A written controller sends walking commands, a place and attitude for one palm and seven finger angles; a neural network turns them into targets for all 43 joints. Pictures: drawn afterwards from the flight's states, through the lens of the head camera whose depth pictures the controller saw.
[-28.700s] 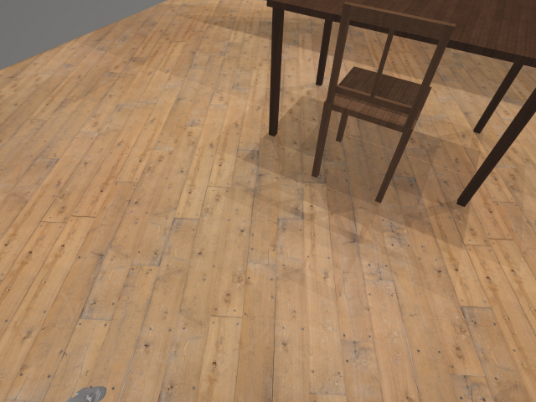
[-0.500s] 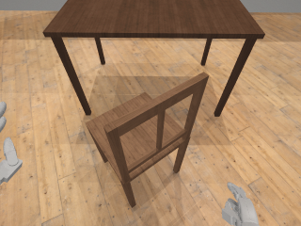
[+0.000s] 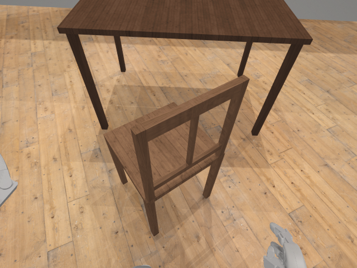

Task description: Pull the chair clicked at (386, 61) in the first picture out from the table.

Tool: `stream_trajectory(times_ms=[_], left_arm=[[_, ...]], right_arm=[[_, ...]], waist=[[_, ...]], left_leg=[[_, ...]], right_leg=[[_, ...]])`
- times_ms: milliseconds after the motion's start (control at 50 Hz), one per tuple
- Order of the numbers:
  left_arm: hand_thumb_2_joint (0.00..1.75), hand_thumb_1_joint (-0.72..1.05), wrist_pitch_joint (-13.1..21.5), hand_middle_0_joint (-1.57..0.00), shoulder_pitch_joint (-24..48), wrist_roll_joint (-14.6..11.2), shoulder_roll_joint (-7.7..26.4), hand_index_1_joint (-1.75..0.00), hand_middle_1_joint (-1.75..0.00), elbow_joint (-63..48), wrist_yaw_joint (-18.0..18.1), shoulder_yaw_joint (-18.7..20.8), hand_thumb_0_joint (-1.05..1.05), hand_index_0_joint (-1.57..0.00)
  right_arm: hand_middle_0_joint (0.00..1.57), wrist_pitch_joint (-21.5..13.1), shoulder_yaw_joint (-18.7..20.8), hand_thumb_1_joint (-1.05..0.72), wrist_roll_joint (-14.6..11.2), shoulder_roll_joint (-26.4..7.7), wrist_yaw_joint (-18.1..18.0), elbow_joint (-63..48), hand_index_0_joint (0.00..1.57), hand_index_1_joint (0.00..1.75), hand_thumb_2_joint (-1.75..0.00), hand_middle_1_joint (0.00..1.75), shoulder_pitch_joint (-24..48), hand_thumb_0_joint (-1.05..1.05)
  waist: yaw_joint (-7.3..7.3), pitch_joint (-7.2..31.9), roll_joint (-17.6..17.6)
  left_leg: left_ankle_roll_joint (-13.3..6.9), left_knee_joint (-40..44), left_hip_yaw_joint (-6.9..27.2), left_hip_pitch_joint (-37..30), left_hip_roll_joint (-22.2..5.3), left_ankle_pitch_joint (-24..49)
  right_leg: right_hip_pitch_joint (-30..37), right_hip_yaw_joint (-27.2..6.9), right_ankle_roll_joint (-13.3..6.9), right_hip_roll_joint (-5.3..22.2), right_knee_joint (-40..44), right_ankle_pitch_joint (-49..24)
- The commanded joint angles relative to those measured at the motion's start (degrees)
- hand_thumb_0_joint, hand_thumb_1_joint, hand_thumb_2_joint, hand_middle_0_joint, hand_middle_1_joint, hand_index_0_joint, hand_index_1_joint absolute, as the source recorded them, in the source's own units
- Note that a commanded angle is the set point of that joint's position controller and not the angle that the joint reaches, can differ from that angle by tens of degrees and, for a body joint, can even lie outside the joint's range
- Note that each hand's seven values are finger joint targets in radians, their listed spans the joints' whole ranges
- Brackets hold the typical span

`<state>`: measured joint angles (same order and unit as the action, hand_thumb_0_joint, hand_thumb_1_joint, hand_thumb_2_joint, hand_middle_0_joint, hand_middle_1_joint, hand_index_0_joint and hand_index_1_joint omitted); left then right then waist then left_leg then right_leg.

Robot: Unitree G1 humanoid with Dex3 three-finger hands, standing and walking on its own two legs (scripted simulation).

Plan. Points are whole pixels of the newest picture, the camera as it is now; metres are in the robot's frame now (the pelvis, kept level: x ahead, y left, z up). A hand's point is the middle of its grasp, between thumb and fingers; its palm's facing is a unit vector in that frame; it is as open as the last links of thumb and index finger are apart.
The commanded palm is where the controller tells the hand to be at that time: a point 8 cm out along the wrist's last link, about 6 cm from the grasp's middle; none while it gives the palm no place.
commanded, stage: step back with the hand held close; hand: left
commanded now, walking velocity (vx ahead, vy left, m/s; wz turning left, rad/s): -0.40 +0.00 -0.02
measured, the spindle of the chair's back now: (191, 141) +0.50 -0.01 -0.09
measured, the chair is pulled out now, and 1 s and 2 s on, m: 0.45 0.45 0.45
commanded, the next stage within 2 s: stop stepping back and stand still in 0.92 s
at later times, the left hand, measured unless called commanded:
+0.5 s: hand (13, 192) +0.19 +0.26 +0.17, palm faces +0.44 -0.72 -0.54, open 7.4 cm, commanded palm +0.12 +0.29 +0.19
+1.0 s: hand (10, 239) +0.13 +0.23 +0.18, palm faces +0.34 -0.82 -0.46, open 7.4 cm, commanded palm +0.06 +0.28 +0.19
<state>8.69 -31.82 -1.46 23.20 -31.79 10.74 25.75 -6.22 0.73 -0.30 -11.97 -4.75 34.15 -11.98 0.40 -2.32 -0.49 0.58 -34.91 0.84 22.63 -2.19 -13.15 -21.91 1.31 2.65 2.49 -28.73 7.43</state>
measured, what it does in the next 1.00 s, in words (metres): lifts its right foot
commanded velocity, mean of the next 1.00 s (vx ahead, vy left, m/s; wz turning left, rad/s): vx -0.40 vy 0.00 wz -0.02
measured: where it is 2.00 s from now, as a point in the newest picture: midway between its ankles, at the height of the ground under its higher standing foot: outside the picture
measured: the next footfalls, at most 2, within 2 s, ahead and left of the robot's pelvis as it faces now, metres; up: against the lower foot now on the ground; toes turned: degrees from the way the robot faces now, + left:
right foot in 1.02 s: -0.12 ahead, -0.14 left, +0.00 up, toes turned -1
left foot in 1.28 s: -0.12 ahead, +0.07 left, +0.00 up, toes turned +1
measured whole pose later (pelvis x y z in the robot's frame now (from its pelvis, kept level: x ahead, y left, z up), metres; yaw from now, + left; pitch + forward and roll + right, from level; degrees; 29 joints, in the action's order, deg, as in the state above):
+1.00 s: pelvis -0.09 -0.02 +0.01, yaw -3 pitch +3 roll -2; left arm 10.7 -31.6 -3.3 24.9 -34.3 8.4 23.9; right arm -9.3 -0.9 1.8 -8.7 -2.5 36.0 -7.9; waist 1.2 -1.0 1.1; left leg 0.5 -25.1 0.1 25.1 -3.1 -3.5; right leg -13.0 -0.7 0.4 -1.4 -31.0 20.6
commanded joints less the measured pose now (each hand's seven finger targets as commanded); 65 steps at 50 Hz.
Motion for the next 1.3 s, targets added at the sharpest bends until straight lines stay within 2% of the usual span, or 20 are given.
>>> stream_trajectory(times_ms=[0, 180, 220, 280, 340, 420, 500, 600, 640, 700, 720, 740, 800, 980, 1020, 1040, 1060, 1100, 1220, 1280], left_arm=[[0.90, 0.90, 4.3, -0.20, 1.0, 0.5, 9.6, -0.30, -0.30, -12.4, 0.7, 7.2, 0.00, -0.20], [0.90, 0.90, 5.4, -0.20, 2.5, 0.4, 12.5, -0.30, -0.30, -12.0, 0.9, 8.6, 0.00, -0.20], [0.90, 0.90, 5.4, -0.20, 2.2, 0.1, 11.7, -0.30, -0.30, -11.8, 1.1, 8.0, 0.00, -0.20], [0.90, 0.90, 5.5, -0.20, 0.3, 0.1, 12.3, -0.30, -0.30, -11.5, 1.3, 9.2, 0.00, -0.20], [0.90, 0.90, 5.8, -0.20, -1.1, 0.7, 9.8, -0.30, -0.30, -10.7, 0.5, 8.8, 0.00, -0.20], [0.90, 0.90, 6.9, -0.20, -0.7, 1.0, 10.3, -0.30, -0.30, -12.4, -1.2, 8.8, 0.00, -0.20], [0.90, 0.90, 8.0, -0.20, 1.8, 0.2, 11.6, -0.30, -0.30, -15.7, -1.2, 7.5, 0.00, -0.20], [0.90, 0.90, 8.0, -0.20, -0.9, -0.2, 13.8, -0.30, -0.30, -12.9, -0.1, 9.8, 0.00, -0.20], [0.90, 0.90, 7.3, -0.20, -2.0, -0.2, 12.3, -0.30, -0.30, -11.1, 0.0, 9.6, 0.00, -0.20], [0.90, 0.90, 7.9, -0.20, -4.5, -0.8, 11.7, -0.30, -0.30, -8.9, -0.8, 9.6, 0.00, -0.20], [0.90, 0.90, 7.8, -0.20, -3.5, -1.1, 11.7, -0.30, -0.30, -11.0, -1.1, 9.9, 0.00, -0.20], [0.90, 0.90, 7.5, -0.20, -2.0, -1.4, 10.4, -0.30, -0.30, -11.6, -1.1, 8.5, 0.00, -0.20], [0.90, 0.90, 7.0, -0.20, -1.3, -1.5, 7.8, -0.30, -0.30, -13.8, -1.2, 3.2, 0.00, -0.20], [0.90, 0.90, 7.1, -0.20, -1.9, -2.2, 14.6, -0.30, -0.30, -14.4, -2.2, 9.0, 0.00, -0.20], [0.90, 0.90, 7.7, -0.20, -3.9, -2.4, 14.3, -0.30, -0.30, -12.7, -2.9, 9.2, 0.00, -0.20], [0.90, 0.90, 7.0, -0.20, -5.7, -2.2, 12.9, -0.30, -0.30, -11.1, -3.1, 7.1, 0.00, -0.20], [0.90, 0.90, 6.2, -0.20, -5.9, -2.4, 12.7, -0.30, -0.30, -8.8, -2.8, 6.3, 0.00, -0.20], [0.90, 0.90, 4.1, -0.20, -5.8, -2.2, 11.0, -0.30, -0.30, -4.2, -1.2, 6.8, 0.00, -0.20], [0.90, 0.90, 4.1, -0.20, 2.2, -1.4, 10.4, -0.30, -0.30, -2.3, 0.2, 3.8, 0.00, -0.20], [0.90, 0.90, 4.7, -0.20, -0.4, -1.5, 11.3, -0.30, -0.30, -7.4, 0.0, 3.6, 0.00, -0.20]], right_arm=[[0.20, -3.8, 3.0, -0.90, -0.2, -7.9, -0.7, -9.3, 0.20, 0.30, -0.90, 0.30, 6.4, 0.00], [0.20, -3.6, 3.6, -0.90, 0.9, -6.5, 0.0, -6.7, 0.20, 0.30, -0.90, 0.30, 5.8, 0.00], [0.20, -2.7, 3.3, -0.90, 0.9, -5.8, 0.1, -6.1, 0.20, 0.30, -0.90, 0.30, 5.7, 0.00], [0.20, -1.7, 3.6, -0.90, 0.6, -6.6, -0.4, -6.7, 0.20, 0.30, -0.90, 0.30, 6.9, 0.00], [0.20, -2.3, 3.7, -0.90, -0.1, -8.0, -0.7, -8.8, 0.20, 0.30, -0.90, 0.30, 7.8, 0.00], [0.20, -4.5, 3.7, -0.90, 0.3, -8.0, -0.4, -8.6, 0.20, 0.30, -0.90, 0.30, 7.4, 0.00], [0.20, -5.5, 3.6, -0.90, 1.0, -6.9, -0.1, -6.8, 0.20, 0.30, -0.90, 0.30, 5.4, 0.00], [0.20, -3.0, 4.0, -0.90, 1.2, -4.2, 0.2, -5.4, 0.20, 0.30, -0.90, 0.30, 6.3, 0.00], [0.20, -1.6, 3.4, -0.90, 1.2, -4.1, 0.0, -5.7, 0.20, 0.30, -0.90, 0.30, 7.0, 0.00], [0.20, -1.7, 4.0, -0.90, 0.5, -7.0, -0.8, -7.2, 0.20, 0.30, -0.90, 0.30, 7.7, 0.00], [0.20, -2.7, 3.9, -0.90, 1.6, -6.9, -1.0, -8.0, 0.20, 0.30, -0.90, 0.30, 8.0, 0.00], [0.20, -3.4, 3.8, -0.90, 2.1, -6.2, -0.8, -7.2, 0.20, 0.30, -0.90, 0.30, 7.1, 0.00], [0.20, -5.2, 3.9, -0.90, 1.1, -7.1, 0.7, -6.1, 0.20, 0.30, -0.90, 0.30, 5.5, 0.00], [0.20, -4.8, 2.5, -0.90, 1.8, -7.4, 1.4, -5.6, 0.20, 0.30, -0.90, 0.30, 6.4, 0.00], [0.20, -3.8, 2.4, -0.90, 1.2, -6.8, 1.8, -7.4, 0.20, 0.30, -0.90, 0.30, 6.6, 0.00], [0.20, -2.9, 3.4, -0.90, 0.2, -6.4, 2.0, -8.5, 0.20, 0.30, -0.90, 0.30, 5.1, 0.00], [0.20, -2.4, 4.0, -0.90, -1.0, -7.0, 1.9, -8.8, 0.20, 0.30, -0.90, 0.30, 5.7, 0.00], [0.20, -1.4, 2.3, -0.90, -0.9, -4.3, 1.7, -7.6, 0.20, 0.30, -0.90, 0.30, 6.6, 0.00], [0.20, -2.6, 2.4, -0.90, -0.8, -7.0, -0.3, -7.7, 0.20, 0.30, -0.90, 0.30, 5.3, 0.00], [0.20, -3.4, 3.6, -0.90, -1.5, -8.8, 0.1, -8.7, 0.20, 0.30, -0.90, 0.30, 4.6, 0.00]], waist=[[0.17, 6.7, -7.3], [-0.53, 8.4, 4.6], [-1.17, 9.8, 5.6], [-1.03, 9.2, -1.4], [-0.46, 8.0, -12.8], [0.25, 7.5, -9.5], [-0.63, 14.7, -3.0], [-1.07, 13.1, 8.8], [-1.65, 10.6, 7.8], [-1.10, 11.3, -12.0], [-1.09, 11.2, -18.0], [-1.28, 9.2, -14.9], [0.23, 12.6, -9.6], [0.83, 14.9, -14.0], [0.83, 14.2, -7.9], [0.28, 13.9, 7.5], [-0.03, 10.7, 15.0], [-1.41, 9.8, 8.9], [-1.19, 6.4, 6.3], [-0.45, 8.9, 0.9]], left_leg=[[-3.6, 15.0, 5.2, 16.9, -5.8, -18.6], [-0.1, -0.4, -0.7, 2.3, 1.8, -12.3], [0.1, -0.4, -0.7, -2.0, 2.1, -8.7], [-1.0, 10.0, 3.5, 1.2, -1.5, -9.1], [-5.6, 21.3, 10.9, 21.8, -10.2, -23.6], [-6.3, 14.7, 9.6, 20.9, -10.0, -13.2], [-1.6, 3.4, 2.3, 1.1, -2.8, 7.1], [0.9, -11.4, 0.0, -5.8, 3.8, -5.9], [0.2, 0.4, 1.2, -6.4, 2.1, -2.2], [-4.7, 20.9, 14.3, -0.1, -12.6, 4.8], [-7.9, 25.4, 19.9, 5.9, -17.3, -1.6], [-9.6, 23.8, 19.6, 5.6, -17.9, 1.7], [-8.3, 15.1, 10.1, -13.8, -13.4, 25.1], [-4.6, 13.9, 8.5, -11.3, -10.5, 12.8], [-1.2, 8.6, 2.2, -10.3, -5.5, 2.8], [1.4, -2.4, -2.4, -9.7, 1.6, -3.0], [1.7, -14.4, -1.3, -7.0, 4.5, -5.1], [0.9, -18.5, 2.9, -0.3, 1.9, -8.5], [-2.5, 13.0, -0.6, -8.6, 0.8, -0.1], [-3.0, 13.2, 1.8, -14.6, -3.0, 13.7]], right_leg=[[18.6, -2.0, -1.4, -1.4, -4.5, 2.6], [1.4, -10.6, -5.6, 6.7, 10.7, 10.6], [-0.6, -8.1, -5.5, 7.1, 11.4, 10.6], [2.9, -3.1, -2.7, 1.7, 6.7, 11.7], [20.2, -0.2, -0.7, -4.8, -11.4, 7.4], [19.9, -2.6, -1.6, -4.1, -13.0, -1.6], [10.6, -7.4, -3.2, 1.0, -1.8, -17.1], [-1.7, -14.9, -10.1, 13.1, 12.6, -3.8], [-0.6, -8.5, -7.5, 8.8, 9.3, -3.1], [7.4, 0.0, -1.5, -5.3, -10.5, 8.2], [9.2, -1.9, -1.6, -6.4, -21.9, 17.4], [5.8, -4.7, -2.3, -5.8, -27.2, 19.7], [-2.8, -3.0, -2.2, -3.9, -20.2, 20.0], [12.4, -0.6, -2.9, -3.9, 8.5, 5.4], [12.2, -2.2, -3.8, -0.7, 13.7, 0.6], [7.6, -10.8, -6.6, 5.4, 15.2, -4.0], [0.8, -18.5, -10.1, 13.5, 16.9, -3.7], [5.4, -15.4, -12.2, 15.1, 12.2, -12.8], [13.3, -9.3, -5.3, 8.3, 8.5, -5.8], [14.8, -7.5, -3.9, 4.0, 6.7, -8.1]])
